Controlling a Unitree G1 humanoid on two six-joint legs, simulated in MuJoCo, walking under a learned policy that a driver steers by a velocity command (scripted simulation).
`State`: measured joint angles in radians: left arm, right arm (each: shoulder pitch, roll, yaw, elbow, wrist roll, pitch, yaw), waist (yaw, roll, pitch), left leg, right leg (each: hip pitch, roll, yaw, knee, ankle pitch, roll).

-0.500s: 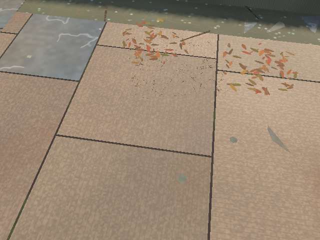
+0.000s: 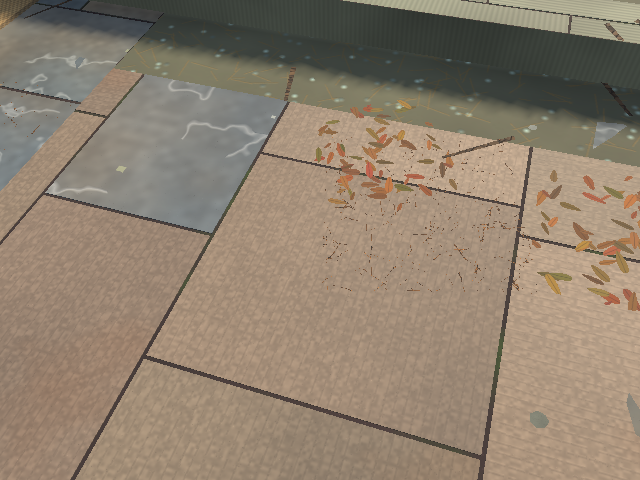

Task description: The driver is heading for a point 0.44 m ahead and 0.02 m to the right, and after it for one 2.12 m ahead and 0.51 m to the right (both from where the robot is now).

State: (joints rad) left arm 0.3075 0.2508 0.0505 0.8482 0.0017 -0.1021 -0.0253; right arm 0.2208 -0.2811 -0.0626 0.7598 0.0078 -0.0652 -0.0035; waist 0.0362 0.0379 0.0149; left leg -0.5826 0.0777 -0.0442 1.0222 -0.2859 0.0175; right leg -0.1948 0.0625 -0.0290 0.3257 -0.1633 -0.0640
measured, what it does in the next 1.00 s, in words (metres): walks ahead, turning right: left foot, then right foot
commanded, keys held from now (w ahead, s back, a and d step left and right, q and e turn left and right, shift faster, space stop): w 0.32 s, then w+e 0.06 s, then e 0.62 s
